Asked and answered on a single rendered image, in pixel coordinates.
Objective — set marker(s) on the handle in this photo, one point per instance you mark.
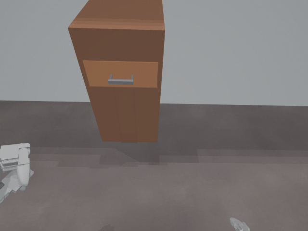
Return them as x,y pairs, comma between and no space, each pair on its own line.
121,81

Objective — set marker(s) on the robot right hand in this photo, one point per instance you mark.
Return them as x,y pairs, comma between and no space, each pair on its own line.
239,226

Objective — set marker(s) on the robot left hand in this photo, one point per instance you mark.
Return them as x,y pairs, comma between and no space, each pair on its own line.
14,160

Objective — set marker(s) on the cabinet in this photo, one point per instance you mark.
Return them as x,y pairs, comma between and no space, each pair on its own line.
122,30

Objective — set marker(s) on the drawer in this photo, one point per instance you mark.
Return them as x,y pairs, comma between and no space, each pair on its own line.
98,73

